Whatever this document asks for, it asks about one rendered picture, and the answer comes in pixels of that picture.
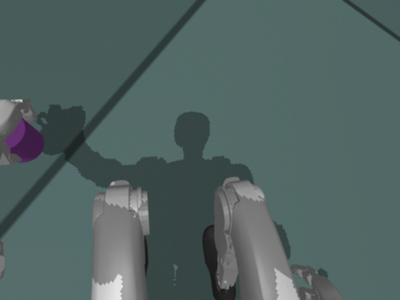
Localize right robot hand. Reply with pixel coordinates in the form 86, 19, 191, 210
291, 264, 344, 300

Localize mug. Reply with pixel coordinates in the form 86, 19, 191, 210
5, 118, 44, 163

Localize left robot hand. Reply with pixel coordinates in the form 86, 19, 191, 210
0, 99, 38, 166

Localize right robot foot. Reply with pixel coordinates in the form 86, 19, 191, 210
202, 225, 236, 300

